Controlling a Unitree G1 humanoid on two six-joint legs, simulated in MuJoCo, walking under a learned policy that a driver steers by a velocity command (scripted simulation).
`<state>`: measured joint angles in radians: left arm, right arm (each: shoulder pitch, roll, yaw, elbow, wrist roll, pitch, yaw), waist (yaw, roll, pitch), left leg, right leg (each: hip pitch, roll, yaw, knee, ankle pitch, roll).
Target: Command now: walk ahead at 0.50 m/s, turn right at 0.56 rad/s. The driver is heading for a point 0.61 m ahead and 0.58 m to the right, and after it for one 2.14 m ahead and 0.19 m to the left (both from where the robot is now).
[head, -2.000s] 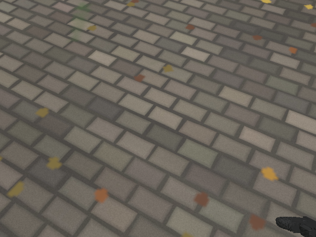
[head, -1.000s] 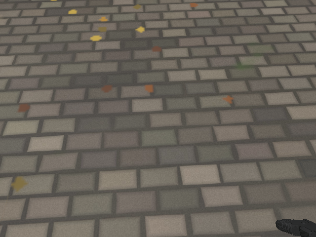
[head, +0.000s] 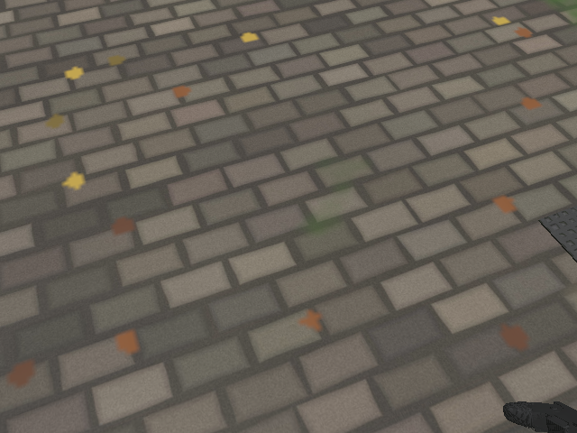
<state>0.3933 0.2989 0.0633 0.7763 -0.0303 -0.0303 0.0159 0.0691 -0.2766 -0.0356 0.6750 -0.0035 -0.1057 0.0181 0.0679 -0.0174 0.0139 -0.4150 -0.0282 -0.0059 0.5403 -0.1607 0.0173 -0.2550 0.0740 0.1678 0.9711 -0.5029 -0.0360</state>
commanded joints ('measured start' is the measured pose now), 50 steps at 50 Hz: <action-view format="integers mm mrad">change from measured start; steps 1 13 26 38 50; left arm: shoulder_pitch -56 -288 -36 -56 16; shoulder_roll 145 27 182 166 138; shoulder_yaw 31 4 61 51 13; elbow -99 -192 -171 -122 -92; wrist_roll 1 8 11 10 18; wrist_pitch -12 -4 -28 -25 -45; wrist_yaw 4 -48 -45 3 -5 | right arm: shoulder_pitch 181 176 101 -112 293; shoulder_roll -124 -172 -169 -84 -181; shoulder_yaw -47 -71 -39 -21 -62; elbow -11 76 -16 -59 36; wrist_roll -2 6 41 -1 40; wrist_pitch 9 9 -34 3 -2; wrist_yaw -6 -20 -9 -1 29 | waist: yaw -126 -129 23 -2 -140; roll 88 77 -41 -47 209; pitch -68 40 -166 13 -229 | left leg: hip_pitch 487 352 -409 -109 707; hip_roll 358 273 102 52 371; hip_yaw -460 71 -73 -46 -768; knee -270 -401 739 61 -251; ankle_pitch -205 237 -251 260 -252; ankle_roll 152 145 -6 -91 311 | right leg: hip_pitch -504 -403 462 -4 -481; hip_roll -119 -179 -341 -159 -33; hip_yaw -21 -136 418 113 -3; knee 282 -207 -688 -739 350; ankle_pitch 104 514 207 433 -13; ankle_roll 24 32 -295 -189 18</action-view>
